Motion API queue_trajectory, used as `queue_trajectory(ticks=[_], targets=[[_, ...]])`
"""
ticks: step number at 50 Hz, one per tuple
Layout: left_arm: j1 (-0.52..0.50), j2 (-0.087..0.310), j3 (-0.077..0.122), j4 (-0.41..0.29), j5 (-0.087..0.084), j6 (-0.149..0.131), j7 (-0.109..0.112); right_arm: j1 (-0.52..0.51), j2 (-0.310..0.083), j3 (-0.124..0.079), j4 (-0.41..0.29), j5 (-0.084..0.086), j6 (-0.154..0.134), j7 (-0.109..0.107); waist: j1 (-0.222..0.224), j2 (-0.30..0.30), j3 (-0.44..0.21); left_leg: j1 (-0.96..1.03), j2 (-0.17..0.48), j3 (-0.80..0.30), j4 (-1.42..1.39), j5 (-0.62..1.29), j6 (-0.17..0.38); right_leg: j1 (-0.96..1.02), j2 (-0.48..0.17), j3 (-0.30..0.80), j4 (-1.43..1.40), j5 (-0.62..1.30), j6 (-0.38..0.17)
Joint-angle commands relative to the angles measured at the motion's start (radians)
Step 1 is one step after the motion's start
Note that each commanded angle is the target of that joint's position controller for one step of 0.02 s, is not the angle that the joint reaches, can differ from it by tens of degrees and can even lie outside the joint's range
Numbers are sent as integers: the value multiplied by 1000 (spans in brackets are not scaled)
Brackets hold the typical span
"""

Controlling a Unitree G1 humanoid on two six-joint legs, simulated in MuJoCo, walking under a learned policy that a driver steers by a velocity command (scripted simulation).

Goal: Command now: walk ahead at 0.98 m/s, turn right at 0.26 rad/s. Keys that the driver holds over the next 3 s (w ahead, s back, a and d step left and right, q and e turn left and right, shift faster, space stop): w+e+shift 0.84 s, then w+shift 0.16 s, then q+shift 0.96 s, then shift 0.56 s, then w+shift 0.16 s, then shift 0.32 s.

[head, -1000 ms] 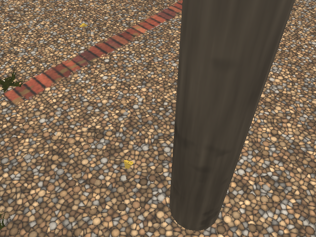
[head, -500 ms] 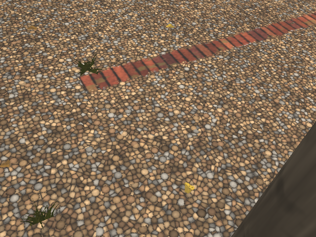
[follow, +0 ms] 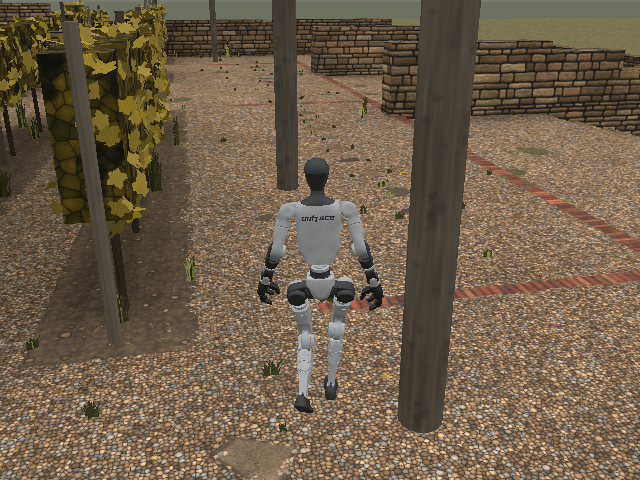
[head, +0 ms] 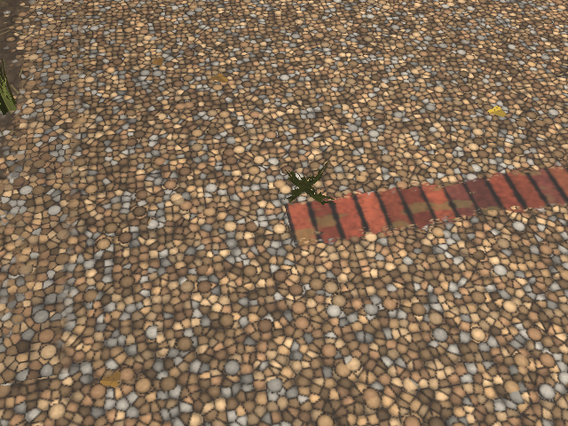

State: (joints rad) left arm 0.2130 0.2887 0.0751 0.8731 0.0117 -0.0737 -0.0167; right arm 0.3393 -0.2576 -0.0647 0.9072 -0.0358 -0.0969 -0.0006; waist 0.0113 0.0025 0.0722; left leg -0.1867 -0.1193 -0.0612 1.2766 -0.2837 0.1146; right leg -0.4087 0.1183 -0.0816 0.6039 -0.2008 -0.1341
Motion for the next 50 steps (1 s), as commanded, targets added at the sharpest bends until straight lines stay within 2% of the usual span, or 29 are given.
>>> queue_trajectory(ticks=[1, 4, 6, 7, 8, 12, 15, 16, 17, 18, 19, 20, 21, 22, 23, 25, 29, 31, 33, 34, 36, 37, 38, 39, 40, 41, 43, 45, 50], targets=[[141, -8, -1, 10, 3, -25, -5, -136, -51, 3, -167, -19, -26, 11, 0, 66, -33, -455, 131, -78, 39, 26, -33, 279, -311, 688, -366, -301, -200], [183, 73, 9, 30, -6, -44, 27, -215, -20, 32, -237, -52, -2, 37, -45, 19, 20, -470, 199, -35, -181, 15, -91, 169, -270, 595, -453, -185, -187], [184, 106, 20, -6, -14, -42, 29, -338, -38, 43, -288, -27, -1, 43, -23, -18, 61, -414, 201, 25, -405, 101, -127, 82, -218, 499, -501, -61, -170], [201, 84, 18, -9, -13, -43, 17, -375, -32, 51, -298, 2, -2, 47, -2, -36, 72, -324, 192, 45, -503, 181, -144, 13, -182, 448, -507, 11, -143], [212, 79, 18, -19, -20, -46, 6, -416, -10, 63, -318, 5, -3, 51, 12, -51, 67, -242, 169, 65, -561, 254, -149, -24, -171, 426, -525, 95, -125], [284, 117, 35, -28, -37, -37, -7, -460, -44, 52, -337, -1, -5, 34, 56, -48, -2, -162, 118, 79, -708, 363, -134, 179, -176, 402, -399, 482, -71], [278, 200, 56, -36, -26, -25, -1, -243, -125, 15, -291, -6, -18, 2, -56, -57, -192, 145, 79, 84, -794, 222, -95, 241, -150, 388, 15, 754, -15], [243, 179, 56, -57, -29, -28, -6, -78, -179, -9, -263, -16, -23, -18, -142, -51, -275, 370, 181, 2, -769, 136, -71, 89, -120, 377, 248, 589, -2], [212, 28, 19, -97, -18, -36, -1, 123, -253, -31, -238, -41, -18, -36, -195, 104, -417, 588, 461, -266, -761, -139, -46, -84, -76, 309, 566, -55, -10], [308, -9, -3, -153, -71, -26, 15, 77, -304, -43, -228, -56, -11, -20, -98, 365, -514, 655, 662, -769, -950, -330, 58, -313, -42, 198, 808, -280, 12], [214, 51, 1, -128, -38, -5, 26, -17, -186, -33, -245, -38, -2, -10, -100, 181, -345, 511, 578, -679, -992, -444, 49, -404, -133, 176, 834, -154, 5], [131, 60, 6, -131, -17, 4, 12, -69, -104, -10, -243, -26, -5, -4, -101, 91, -214, 380, 520, -487, -991, -296, 27, -406, -157, 165, 774, -87, 11], [91, 47, 6, -135, -7, 11, -1, -67, -84, -5, -218, -31, -7, 0, -86, 39, -142, 279, 482, -359, -1007, -100, 14, -383, -179, 162, 746, -72, 20], [48, 30, 6, -151, 12, 23, -16, -34, -74, 0, -188, -27, -11, -4, -75, 35, -107, 224, 441, -253, -1019, 11, 1, -374, -198, 159, 730, -77, 22], [52, 3, 0, -171, 17, 38, -28, -16, -71, 1, -158, -15, -19, -3, -46, 99, -91, 186, 439, -196, -1030, 57, -5, -374, -214, 153, 717, -79, 28], [-26, -19, -10, -214, 18, 62, -42, 9, -28, 11, -116, 12, -34, 9, -28, 97, -53, 172, 416, -64, -1054, 223, -32, -430, -238, 139, 707, -63, 26], [-136, -12, -33, -301, 20, 66, -69, -33, -76, 7, -100, 12, -51, 7, 25, 109, 1, 83, 372, 175, -1118, 447, -65, -390, -242, 84, 522, 134, 18], [-221, 11, -41, -320, 23, 65, -80, -24, -97, 4, -84, 13, -51, 2, 16, 40, 63, 66, 328, 284, -1164, 535, -84, -308, -207, -14, 328, 201, -3], [-240, 30, -43, -321, 21, 63, -86, 10, -160, -5, -83, 9, -46, -7, 24, 45, 45, 99, 329, 338, -1113, 885, -92, -151, -135, -94, 204, 213, -39], [-211, 55, -35, -302, 18, 60, -83, 49, -190, -12, -82, 12, -36, -14, 35, 54, 8, 165, 328, 347, -1026, 1136, -103, -101, -81, -138, 191, 181, -50], [16, 110, -12, -246, 15, 55, -66, 32, -268, -32, -100, 4, -1, -28, 168, 101, -124, 187, 373, 331, -689, 1379, -99, 145, -18, -126, 179, 79, -86], [232, 155, 14, -183, 16, 52, -50, -15, -281, -36, -126, 1, 14, -29, 264, 96, -226, 94, 389, 302, -410, 1315, -85, 391, -7, -66, 133, 54, -123], [307, 207, 52, -140, -9, 59, -27, -41, -262, -39, -144, 8, 21, -18, 288, -34, -269, -123, 252, 308, -11, 718, -104, 632, -15, 29, 30, 11, -150], [181, 291, 57, -168, 2, 66, -12, 47, -76, 11, -188, -25, 14, 1, 90, -222, -198, -486, 137, 253, 372, -250, -130, 704, -226, 371, 88, 199, -204], [205, 354, 73, -220, 20, 81, -4, 16, -136, 11, -301, 4, -10, 2, 114, -202, -450, -681, 90, 25, 480, -223, -144, 908, -364, 824, -173, -89, -390], [204, 304, 71, -211, 20, 82, 12, -77, -173, 14, -314, 0, -33, 3, 120, -49, -312, -756, 155, -28, 376, -132, -140, 786, -384, 896, -341, -242, -337], [134, 221, 47, -179, 8, 57, 23, -97, -153, 25, -293, -20, -25, -4, 10, 103, -87, -644, 228, -12, 172, -76, -141, 445, -307, 708, -368, -113, -249], [92, 155, 18, -184, 4, 20, 27, -31, -135, 33, -273, -42, 24, -2, -67, 110, -40, -489, 273, -9, 44, -102, -169, 195, -251, 573, -374, 45, -239], [141, 122, 7, -136, -13, -31, 5, -273, -45, 70, -363, -12, 35, 30, -6, 23, 43, -340, 279, 71, -466, 281, -151, 15, -118, 331, -467, 217, -157]])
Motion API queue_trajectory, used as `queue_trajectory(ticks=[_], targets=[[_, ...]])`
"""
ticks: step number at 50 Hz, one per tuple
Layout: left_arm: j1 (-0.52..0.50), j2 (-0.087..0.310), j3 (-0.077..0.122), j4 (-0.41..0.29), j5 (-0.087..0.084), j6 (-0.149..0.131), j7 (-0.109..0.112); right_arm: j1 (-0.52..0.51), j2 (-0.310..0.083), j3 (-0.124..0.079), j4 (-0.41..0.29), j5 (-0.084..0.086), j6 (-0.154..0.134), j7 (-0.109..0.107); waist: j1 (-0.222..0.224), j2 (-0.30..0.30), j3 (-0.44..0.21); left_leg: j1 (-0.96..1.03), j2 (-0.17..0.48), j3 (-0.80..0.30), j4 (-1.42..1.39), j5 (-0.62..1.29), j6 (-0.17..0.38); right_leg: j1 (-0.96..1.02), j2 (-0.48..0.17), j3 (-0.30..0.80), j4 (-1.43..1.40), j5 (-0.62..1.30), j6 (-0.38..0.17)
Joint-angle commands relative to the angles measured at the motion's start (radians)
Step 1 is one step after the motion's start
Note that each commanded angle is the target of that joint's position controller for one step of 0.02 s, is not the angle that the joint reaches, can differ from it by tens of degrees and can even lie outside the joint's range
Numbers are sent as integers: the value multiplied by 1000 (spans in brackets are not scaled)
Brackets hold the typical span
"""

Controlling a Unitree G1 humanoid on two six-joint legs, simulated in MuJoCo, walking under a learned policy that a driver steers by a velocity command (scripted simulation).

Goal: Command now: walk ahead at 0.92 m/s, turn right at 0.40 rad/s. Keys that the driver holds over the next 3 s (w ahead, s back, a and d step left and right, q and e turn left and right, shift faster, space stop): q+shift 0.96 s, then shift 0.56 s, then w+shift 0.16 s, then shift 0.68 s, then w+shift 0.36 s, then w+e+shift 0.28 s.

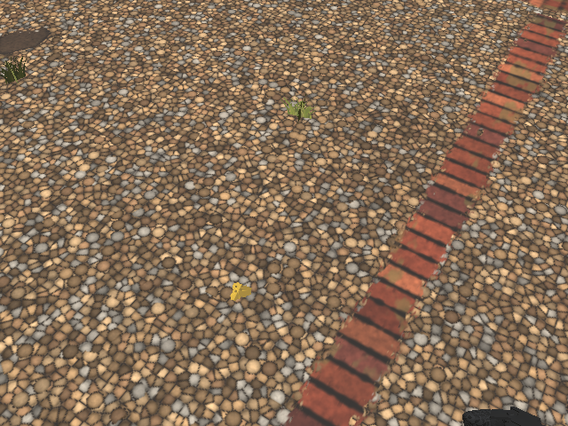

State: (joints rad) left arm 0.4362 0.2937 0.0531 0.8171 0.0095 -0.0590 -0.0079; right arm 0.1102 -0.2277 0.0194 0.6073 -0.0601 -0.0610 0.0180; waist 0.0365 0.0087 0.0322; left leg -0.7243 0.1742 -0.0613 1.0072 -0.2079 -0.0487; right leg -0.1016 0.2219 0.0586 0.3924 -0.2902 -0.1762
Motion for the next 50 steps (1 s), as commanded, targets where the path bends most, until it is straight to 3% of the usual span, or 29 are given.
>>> queue_trajectory(ticks=[1, 3, 5, 6, 7, 8, 9, 10, 11, 12, 13, 14, 16, 18, 20, 26, 29, 33, 36, 38, 39, 40, 41, 42, 43, 44, 45, 48, 50], targets=[[-69, 121, 30, -68, -19, -51, -9, -57, -64, -11, -51, 20, -7, 18, -13, 26, 84, 244, -47, 104, -293, 323, 33, -261, -209, 139, -254, 434, -89], [5, 130, 27, -29, -31, -60, -13, -82, -60, -13, -38, 30, -18, 21, 36, 15, 65, 266, -98, 149, -410, 474, 79, -107, -249, 103, -234, 682, -39], [38, 150, 26, 0, -16, -63, -5, -91, -80, -21, -30, 25, -25, 15, 50, -20, 34, 262, -153, 170, -484, 443, 119, 62, -272, 76, -174, 860, 11], [34, 168, 28, 5, -4, -61, 3, -54, -104, -32, -15, 21, -29, 12, 29, -54, -2, 296, -190, 174, -494, 383, 137, 131, -287, 66, -113, 979, 33], [16, 179, 30, 7, 9, -55, 14, 47, -135, -46, 22, 22, -34, 9, -21, -85, -59, 373, -228, 165, -491, 328, 150, 183, -296, 51, -8, 1082, 58], [-38, 193, 35, -1, 21, -45, 23, 224, -156, -59, 83, 29, -40, 6, -118, -103, -121, 510, -245, 144, -517, 337, 162, 179, -290, 10, 178, 1122, 80], [-84, 182, 34, -13, 20, -39, 29, 376, -181, -69, 140, 27, -44, 1, -199, -81, -160, 648, -205, 106, -584, 455, 171, 113, -247, -41, 413, 974, 104], [-30, 86, 16, -48, 20, -37, 35, 450, -283, -94, 161, 17, -41, -1, -155, 139, -255, 906, 6, -85, -394, 1029, 232, -136, -132, -110, 842, 236, 140], [146, 41, -2, -60, -40, -33, 31, 415, -322, -113, 142, 20, -34, 13, -65, 331, -492, 1242, 249, -559, -409, 1335, 456, -480, -32, -19, 1202, -322, 195], [69, 108, -4, -58, 3, -24, 38, 327, -279, -125, 87, 55, -18, 14, -91, 93, -537, 1154, 186, -539, -492, 1180, 437, -487, -104, 38, 1206, -168, 181], [-44, 116, -7, -89, 14, -21, 33, 246, -227, -112, 73, 69, -6, 8, -79, 20, -380, 987, 125, -420, -539, 971, 402, -507, -156, 41, 1137, -99, 178], [-125, 109, -11, -109, 33, -17, 28, 238, -184, -99, 93, 72, 6, 5, -69, -55, -234, 811, 63, -361, -598, 864, 360, -509, -180, 20, 1049, -98, 179], [-133, 85, -21, -139, 51, 29, 22, 246, -171, -96, 112, 75, 19, -7, -18, -42, -142, 627, 9, -327, -657, 815, 337, -464, -213, 22, 934, -104, 197], [-127, 70, -28, -149, 50, 59, 28, 232, -202, -106, 109, 59, 23, 0, 4, -29, -133, 510, -29, -297, -668, 824, 322, -413, -219, 13, 840, -120, 213], [-152, 66, -33, -166, 46, 69, 34, 222, -234, -119, 101, 50, 31, 0, 10, -9, -147, 454, -62, -282, -662, 809, 305, -409, -220, 5, 773, -77, 224], [-319, 92, -26, -217, 30, 97, 41, 243, -251, -141, 75, 65, 85, -23, -54, 71, -124, 493, -126, -426, -697, 211, 184, -521, -214, 60, 644, 53, 240], [-378, 93, -27, -225, 20, 85, 41, 268, -252, -151, 72, 61, 101, -30, -91, 103, -87, 589, -131, -503, -696, 85, 183, -572, -200, 90, 544, 39, 234], [-415, 94, -31, -231, 6, 58, 41, 269, -263, -161, 65, 49, 106, -28, -113, 128, -75, 647, -135, -560, -637, 205, 200, -514, -158, 100, 407, -13, 206], [-386, 105, -30, -224, -8, 42, 44, 223, -270, -164, 47, 43, 109, -21, -93, 142, -74, 601, -147, -604, -603, 313, 195, -365, -129, 101, 273, -44, 187], [-325, 119, -23, -209, -11, 36, 55, 164, -266, -161, 30, 47, 109, -18, -52, 151, -63, 514, -183, -623, -595, 248, 148, -194, -126, 93, 94, -6, 183], [-287, 131, -18, -199, -5, 30, 64, 142, -256, -156, 25, 57, 107, -18, -23, 119, -60, 439, -225, -597, -555, 116, 106, -71, -163, 101, -55, 83, 177], [-314, 182, -7, -210, 1, 30, 75, 219, -186, -138, 31, 64, 102, -19, -75, -43, -107, 355, -310, -466, -422, -273, 55, 63, -350, 245, -137, 79, 134], [-340, 260, 3, -250, 4, 43, 74, 257, -163, -132, 13, 68, 102, -25, -85, -201, -131, 201, -433, -208, -171, -452, 18, 119, -600, 506, -162, 129, 33], [-309, 228, 3, -227, 11, 54, 66, 222, -284, -156, 15, 25, 101, -22, -64, -132, -112, 169, -366, -132, -12, -390, 3, 32, -618, 500, -145, 271, -38], [-309, 170, -8, -224, 5, 59, 62, 203, -295, -162, 19, 20, 106, -14, -72, -116, -89, 179, -307, -107, 66, -327, 0, 1, -579, 390, -113, 357, -40], [-338, 133, -16, -229, 4, 63, 57, 208, -282, -160, 35, 23, 116, -3, -78, -99, -49, 186, -285, -91, 125, -264, 0, -44, -499, 254, -100, 385, -14], [-357, 129, -19, -239, 10, 67, 57, 224, -266, -156, 46, 31, 126, 9, -88, -123, -46, 187, -280, -67, 186, -219, -4, -55, -445, 168, -91, 403, 8], [-311, 125, -16, -241, 17, 69, 57, 196, -251, -143, 40, 53, 140, 28, -64, -147, -54, 154, -246, -3, 246, -174, -22, -21, -422, 50, -72, 522, 4], [-242, 133, -6, -220, 19, 64, 51, 143, -229, -130, 27, 54, 141, 31, -30, -154, -57, 137, -235, 7, 190, -180, -29, 27, -434, 50, -64, 547, -7]])
Over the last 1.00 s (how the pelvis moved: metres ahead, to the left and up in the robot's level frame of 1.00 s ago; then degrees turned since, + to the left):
0.85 -0.22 0.02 -48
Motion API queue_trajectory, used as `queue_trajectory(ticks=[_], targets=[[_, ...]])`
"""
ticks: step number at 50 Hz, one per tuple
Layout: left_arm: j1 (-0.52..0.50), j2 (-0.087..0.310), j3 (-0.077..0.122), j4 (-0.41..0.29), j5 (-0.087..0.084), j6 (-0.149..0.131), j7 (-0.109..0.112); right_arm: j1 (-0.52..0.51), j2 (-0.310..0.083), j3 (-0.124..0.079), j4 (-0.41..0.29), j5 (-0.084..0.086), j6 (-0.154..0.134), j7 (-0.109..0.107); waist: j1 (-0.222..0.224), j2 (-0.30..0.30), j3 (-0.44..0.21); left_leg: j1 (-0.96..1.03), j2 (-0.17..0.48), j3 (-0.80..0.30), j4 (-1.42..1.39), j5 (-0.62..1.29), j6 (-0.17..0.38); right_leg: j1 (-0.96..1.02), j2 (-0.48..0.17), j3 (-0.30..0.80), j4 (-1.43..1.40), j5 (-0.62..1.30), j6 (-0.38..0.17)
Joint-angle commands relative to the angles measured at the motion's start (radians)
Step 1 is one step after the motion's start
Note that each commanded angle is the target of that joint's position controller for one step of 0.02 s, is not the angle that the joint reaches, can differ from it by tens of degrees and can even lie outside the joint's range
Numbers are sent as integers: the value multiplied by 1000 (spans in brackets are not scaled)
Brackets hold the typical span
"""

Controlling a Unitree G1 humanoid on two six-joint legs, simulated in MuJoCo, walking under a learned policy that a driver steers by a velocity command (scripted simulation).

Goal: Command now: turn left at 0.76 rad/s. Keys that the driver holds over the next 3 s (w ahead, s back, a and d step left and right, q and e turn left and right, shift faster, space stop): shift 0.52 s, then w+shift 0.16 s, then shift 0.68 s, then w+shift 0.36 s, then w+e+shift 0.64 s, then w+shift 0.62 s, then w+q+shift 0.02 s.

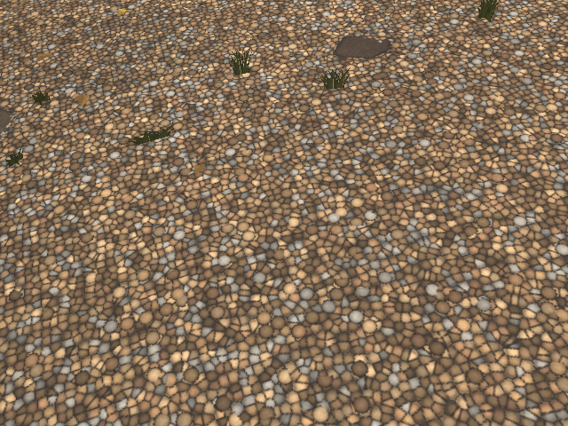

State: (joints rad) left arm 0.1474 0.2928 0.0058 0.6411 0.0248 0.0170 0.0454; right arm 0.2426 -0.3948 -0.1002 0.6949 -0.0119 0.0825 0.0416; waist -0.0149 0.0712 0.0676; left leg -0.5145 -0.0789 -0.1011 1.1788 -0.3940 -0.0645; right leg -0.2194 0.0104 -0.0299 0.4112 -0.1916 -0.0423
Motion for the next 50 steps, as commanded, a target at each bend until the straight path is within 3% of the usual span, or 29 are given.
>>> queue_trajectory(ticks=[1, 5, 11, 13, 14, 15, 16, 17, 18, 19, 21, 23, 26, 27, 28, 29, 31, 33, 34, 35, 36, 37, 39, 41, 43, 47, 50], targets=[[75, 141, 46, -32, 3, -15, -4, -5, -52, -6, -64, 5, 0, 7, 31, -223, -97, -75, 17, 43, -13, -2, -13, 169, -232, 143, -77, 463, -149], [110, 154, 61, -4, 0, -23, -15, -36, -20, 10, -64, 6, 4, 2, 35, -234, -115, -25, 17, 39, -155, -36, 6, 195, -272, 145, -63, 470, -173], [119, 167, 70, 31, 0, -15, -37, -70, 23, 41, -62, 13, -3, -15, 44, -281, -125, 214, 14, 119, -484, -72, 55, 105, -271, 109, -15, 464, -171], [121, 168, 71, 50, -13, -1, -39, -22, 38, 50, -36, 7, -16, -23, 7, -252, -121, 339, 10, 138, -744, 84, 82, 63, -251, 83, 51, 456, -134], [148, 158, 68, 63, -18, 2, -39, -11, 25, 52, -26, -6, -29, -30, 0, -204, -122, 439, 37, 93, -900, 225, 94, -1, -234, 65, 87, 370, -81], [197, 91, 51, 55, -12, 2, -45, -10, -32, 47, -31, -24, -41, -35, 24, -14, -161, 567, 236, -148, -966, 243, 122, -127, -168, 7, 222, 95, -14], [184, 19, 29, 17, -11, 5, -41, -62, -117, 34, -51, -11, -45, -38, 39, 168, -100, 478, 441, -334, -918, 609, 246, -243, -25, -61, 265, -347, 39], [132, 81, 41, 33, -10, 23, -29, -27, -61, 39, -27, -10, -55, -45, -21, 100, -105, 405, 427, -276, -887, 616, 318, -175, -62, 30, 382, -382, 44], [133, 93, 49, 43, -21, 32, -33, -79, -5, 61, -23, -7, -60, -47, 17, 80, -73, 381, 371, -209, -898, 595, 308, -176, -53, 47, 417, -343, 42], [146, 98, 53, 64, -23, 33, -36, -127, 22, 72, -21, -10, -59, -50, 39, 75, -50, 360, 314, -150, -904, 569, 271, -165, -53, 51, 408, -291, 44], [180, 103, 59, 95, -5, 35, -40, -126, 25, 77, -6, -6, -66, -61, 45, 97, -65, 389, 259, -88, -875, 698, 248, -147, -35, 33, 422, -235, 52], [183, 73, 51, 111, -7, 36, -41, -104, 32, 81, 13, -3, -69, -60, 39, 62, -89, 401, 254, -71, -855, 729, 250, -114, -27, 30, 393, -236, 61], [145, 43, 39, 119, -14, 39, -33, -90, 27, 79, 44, -7, -70, -60, 17, 72, -74, 388, 249, -92, -841, 627, 251, -70, -17, 23, 258, -234, 59], [156, 47, 38, 124, -5, 34, -34, -37, 5, 70, 66, -9, -66, -59, -2, 83, -113, 406, 247, -131, -887, 333, 264, -56, 1, -6, 237, -251, 54], [142, 73, 46, 120, 7, 27, -39, 9, -49, 47, 85, -11, -57, -54, -23, 108, -93, 406, 254, -202, -942, -61, 282, -93, 21, -34, 260, -280, 39], [112, 90, 52, 109, 12, 22, -47, 19, -62, 39, 90, -15, -49, -49, -31, 120, -45, 371, 283, -279, -997, -308, 296, -132, 17, -34, 265, -316, 22], [104, 64, 48, 107, 3, 5, -58, -25, -47, 36, 81, -8, -51, -37, 3, 74, 43, 262, 303, -321, -1035, -373, 300, -91, 2, -26, 183, -291, -17], [275, 28, 44, 184, -1, -25, -55, -129, -28, 32, 59, 8, -63, -37, 117, -8, 38, 61, 229, -214, -936, -308, 252, 217, 18, -46, -51, -141, -70], [408, 73, 57, 234, 4, -44, -44, -207, 16, 39, 27, 4, -76, -39, 182, -112, 28, -147, 155, -117, -743, -244, 201, 433, -72, 84, -137, -219, -98], [486, 149, 72, 246, 10, -59, -35, -208, 121, 67, -4, 3, -97, -34, 191, -311, -44, -274, 22, 84, -415, -150, 147, 548, -342, 469, -299, -542, -147], [443, 173, 82, 253, 9, -61, -34, -256, 49, 54, -20, -26, -109, -36, 159, -204, 88, -360, 42, 61, -334, -67, 147, 380, -425, 615, -354, -590, -209], [357, 130, 71, 236, 4, -68, -34, -210, 28, 44, 5, -25, -117, -29, 94, -131, 131, -325, 84, 25, -285, 11, 144, 323, -383, 542, -350, -499, -207], [246, 84, 57, 212, -3, -84, -40, -95, 24, 41, 74, -22, -119, -13, 25, -145, 89, -221, 103, 63, -244, 100, 121, 294, -271, 324, -323, -113, -150], [256, 48, 43, 234, -11, -94, -44, -69, 48, 46, 97, -35, -108, -10, 14, -165, 34, -143, 94, 126, -211, 139, 99, 267, -210, 162, -244, 384, -129], [295, 36, 35, 265, -12, -91, -46, -106, 88, 60, 87, -26, -101, -11, 23, -174, 16, -101, 83, 169, -255, 170, 83, 241, -180, 71, -183, 676, -119], [337, 37, 24, 308, -7, -74, -35, -197, 118, 81, 77, -15, -95, -18, 59, -212, 25, 28, 53, 219, -480, 260, 91, 190, -156, 21, -124, 792, -100], [316, 47, 24, 325, -10, -72, -26, -119, 94, 77, 119, -11, -102, -36, 29, -217, -17, 154, 32, 201, -570, 273, 131, 206, -188, 51, -32, 865, -90]])
Over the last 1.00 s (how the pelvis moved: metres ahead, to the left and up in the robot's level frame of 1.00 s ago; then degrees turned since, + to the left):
0.41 0.03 0.01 43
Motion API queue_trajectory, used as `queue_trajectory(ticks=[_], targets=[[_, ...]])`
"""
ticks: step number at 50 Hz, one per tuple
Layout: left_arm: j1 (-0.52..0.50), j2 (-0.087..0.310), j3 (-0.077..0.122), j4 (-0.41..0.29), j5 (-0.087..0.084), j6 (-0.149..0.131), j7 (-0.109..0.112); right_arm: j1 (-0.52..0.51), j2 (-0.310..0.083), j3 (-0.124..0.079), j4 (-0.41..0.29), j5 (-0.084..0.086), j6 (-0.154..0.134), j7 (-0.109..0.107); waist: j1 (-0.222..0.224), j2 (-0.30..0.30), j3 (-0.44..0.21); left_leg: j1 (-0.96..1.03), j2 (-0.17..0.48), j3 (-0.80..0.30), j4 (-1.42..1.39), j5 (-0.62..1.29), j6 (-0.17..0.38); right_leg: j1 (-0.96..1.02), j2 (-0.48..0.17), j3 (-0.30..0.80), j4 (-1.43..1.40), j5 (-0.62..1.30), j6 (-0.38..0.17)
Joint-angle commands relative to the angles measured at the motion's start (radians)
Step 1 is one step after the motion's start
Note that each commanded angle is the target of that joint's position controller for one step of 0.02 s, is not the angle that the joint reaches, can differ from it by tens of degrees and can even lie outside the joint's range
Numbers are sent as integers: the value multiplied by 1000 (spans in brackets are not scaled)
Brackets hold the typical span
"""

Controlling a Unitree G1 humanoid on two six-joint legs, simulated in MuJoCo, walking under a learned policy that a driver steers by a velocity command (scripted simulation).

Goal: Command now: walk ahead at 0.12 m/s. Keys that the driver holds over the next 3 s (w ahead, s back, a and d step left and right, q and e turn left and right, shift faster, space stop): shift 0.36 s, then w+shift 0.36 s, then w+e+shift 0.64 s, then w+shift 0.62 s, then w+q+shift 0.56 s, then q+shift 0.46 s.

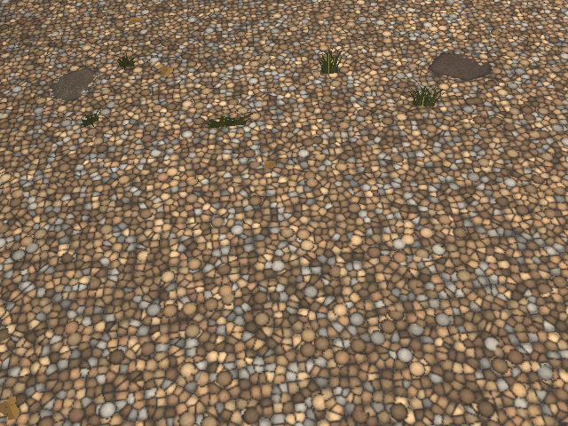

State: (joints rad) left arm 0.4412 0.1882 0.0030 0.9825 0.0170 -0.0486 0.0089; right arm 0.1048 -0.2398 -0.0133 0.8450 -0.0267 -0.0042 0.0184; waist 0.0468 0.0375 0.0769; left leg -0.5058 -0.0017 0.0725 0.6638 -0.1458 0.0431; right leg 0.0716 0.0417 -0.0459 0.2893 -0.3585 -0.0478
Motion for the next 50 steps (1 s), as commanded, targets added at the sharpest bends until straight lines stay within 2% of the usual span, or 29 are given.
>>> queue_trajectory(ticks=[1, 2, 3, 4, 5, 6, 7, 8, 10, 12, 15, 18, 19, 20, 22, 23, 24, 26, 29, 32, 34, 35, 36, 37, 38, 39, 41, 45, 50], targets=[[4, 154, 27, -14, -6, -6, 12, 89, -73, -16, 0, 3, -22, -21, -64, -169, -52, 217, -56, 20, -113, 45, 40, -78, -217, 76, 155, 1033, -73], [-16, 160, 28, -9, -15, -5, 12, 175, -81, -21, 32, -3, -36, -27, -114, -130, -82, 333, -49, 8, -229, 168, 55, -102, -192, 59, 265, 962, -52], [2, 149, 23, -19, -20, -11, 12, 270, -138, -35, 60, -16, -50, -35, -134, -64, -163, 532, 82, -111, -219, 470, 77, -214, -155, 46, 403, 698, -22], [139, 54, 1, -12, -44, -1, 14, 350, -203, -50, 77, -21, -45, -40, -96, 137, -332, 755, 368, -394, -151, 880, 239, -365, -42, 9, 695, 9, 3], [130, 107, 20, 22, -36, 27, 20, 327, -167, -45, 79, 33, -35, -35, -103, 101, -386, 649, 412, -514, -238, 760, 326, -367, 19, 77, 830, -258, 9], [61, 126, 28, 10, -7, 41, 18, 224, -138, -36, 59, 43, -31, -34, -71, 43, -245, 501, 375, -449, -312, 509, 311, -407, -17, 106, 873, -254, 9], [-14, 105, 25, 0, 9, 44, 13, 136, -86, -19, 45, 33, -28, -38, -58, 23, -138, 385, 328, -395, -372, 347, 273, -429, -35, 107, 836, -211, 7], [-43, 85, 23, 1, 12, 49, 10, 98, -50, -5, 48, 23, -28, -44, -35, 15, -73, 286, 280, -320, -419, 290, 229, -394, -60, 113, 753, -163, 12], [-8, 46, 13, 30, 16, 67, 11, 78, -40, 1, 70, 7, -26, -53, 2, 57, -55, 193, 195, -211, -439, 221, 164, -289, -59, 76, 595, -118, 26], [-3, 41, 12, 51, 8, 79, 21, 116, -51, 0, 93, 1, -28, -53, -8, 55, -89, 224, 188, -204, -431, 173, 162, -266, -42, 55, 485, -132, 35], [-37, 43, 12, 64, 4, 90, 27, 119, -82, -9, 111, 10, -17, -50, -17, 67, -96, 186, 185, -228, -460, -128, 146, -223, -43, 37, 357, -20, 30], [-44, 45, 8, 80, 18, 84, 23, 102, -74, -10, 119, 24, 2, -50, -1, 30, -32, 50, 160, -234, -484, -405, 67, -130, -57, 46, 183, 111, 5], [-3, 68, 12, 83, 30, 73, 21, 136, -103, -24, 129, 31, 10, -47, -1, 36, -43, 52, 131, -239, -465, -558, 57, -145, -56, 51, 176, -95, -17], [15, 129, 26, 83, 27, 68, 16, 112, -109, -32, 106, 37, 22, -41, 7, -42, 14, -1, 82, -193, -429, -674, 46, -234, -94, 143, 91, -376, -64], [95, 195, 59, 113, -9, 52, 14, -59, -54, -27, 19, 29, 18, -17, 78, -331, 118, -147, -52, -7, 6, -344, -14, -252, -342, 536, -252, -648, -188], [-8, 175, 64, 92, 0, 42, 22, -36, -57, -31, 20, 14, 9, -9, 17, -312, 131, -145, -10, -41, 161, -195, -9, -278, -387, 555, -290, -477, -186], [-75, 153, 65, 65, 2, 28, 22, 30, -76, -42, 49, -2, -2, 2, -39, -203, 61, -133, 8, -72, 219, -150, -10, -245, -353, 495, -270, -357, -157], [-116, 151, 72, 46, -5, -1, 17, 95, -72, -53, 77, -15, -24, 23, -79, -130, -25, -77, 17, -56, 237, -106, -9, -200, -287, 353, -225, -207, -118], [-117, 146, 79, 39, -12, -21, 13, 20, -26, -45, 42, 0, -29, 26, -58, -179, -17, 34, 10, -7, 71, -106, -19, -263, -233, 242, -216, -179, -100], [-84, 183, 97, 44, -3, -22, 6, 2, -34, -46, 18, 8, -29, 14, -36, -201, 19, 164, 7, 36, -115, -210, -5, -324, -267, 243, -175, -225, -139], [-107, 189, 104, 31, -9, -17, -1, 117, -36, -51, 50, 10, -43, 3, -87, -118, 17, 378, -23, 89, -231, -149, 12, -449, -252, 214, -60, -250, -150], [-129, 170, 98, 17, -2, -22, -5, 259, -66, -63, 95, 9, -60, -7, -145, -38, -32, 593, 0, 33, -256, -181, 27, -576, -207, 163, 102, -185, -136], [-202, 95, 76, -27, 14, -31, -12, 459, -167, -90, 140, -9, -80, -21, -241, 191, -113, 772, 209, -272, -380, -461, 59, -725, -88, 31, 513, -68, -98], [-266, 26, 60, -104, -7, -45, -22, 482, -249, -103, 141, -19, -83, -23, -215, 335, -92, 817, 409, -715, -555, -772, 137, -1037, 18, 39, 770, -102, -89], [-327, 90, 71, -113, 5, -46, -28, 389, -181, -86, 119, -23, -83, -25, -171, 134, -19, 726, 424, -667, -532, -740, 141, -1100, -73, 149, 904, 4, -108], [-317, 104, 76, -107, -3, -48, -44, 309, -137, -72, 93, -16, -91, -21, -129, 48, -16, 663, 370, -544, -514, -630, 112, -1069, -99, 172, 915, 107, -102], [-257, 109, 82, -84, 9, -34, -63, 252, -103, -59, 79, -5, -106, -22, -65, 27, -36, 572, 311, -347, -561, -464, 69, -971, -133, 148, 898, 173, -65], [-348, 67, 70, -117, 7, 5, -81, 324, -56, -42, 120, -2, -128, -24, -70, 0, 44, 506, 238, -74, -600, -127, 20, -994, -125, 82, 911, 300, -43], [-539, 56, 44, -217, 4, 9, -95, 371, -42, -30, 147, 0, -136, -38, -76, 4, 120, 492, 193, 148, -642, 269, -11, -905, -107, -76, 618, 389, -69]])
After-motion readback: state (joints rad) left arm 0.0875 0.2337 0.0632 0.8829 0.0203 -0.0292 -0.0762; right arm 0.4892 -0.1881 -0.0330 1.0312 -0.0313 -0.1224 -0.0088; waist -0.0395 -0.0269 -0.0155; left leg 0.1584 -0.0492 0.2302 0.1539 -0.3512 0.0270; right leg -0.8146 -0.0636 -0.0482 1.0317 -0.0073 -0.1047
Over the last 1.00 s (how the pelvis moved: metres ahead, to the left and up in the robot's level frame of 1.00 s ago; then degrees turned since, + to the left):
0.08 0.02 -0.01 8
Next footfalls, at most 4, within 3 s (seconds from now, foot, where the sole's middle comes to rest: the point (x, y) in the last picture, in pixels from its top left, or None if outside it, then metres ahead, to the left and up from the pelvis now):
0.06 left None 0.16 0.08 -0.77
0.38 right None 0.10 -0.11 -0.77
0.70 left None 0.19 0.14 -0.77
1.16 right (339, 366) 0.59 -0.04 -0.77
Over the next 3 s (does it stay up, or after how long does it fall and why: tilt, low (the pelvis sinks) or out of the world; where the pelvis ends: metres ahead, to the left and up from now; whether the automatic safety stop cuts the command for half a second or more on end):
stays up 1.85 -0.72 -0.02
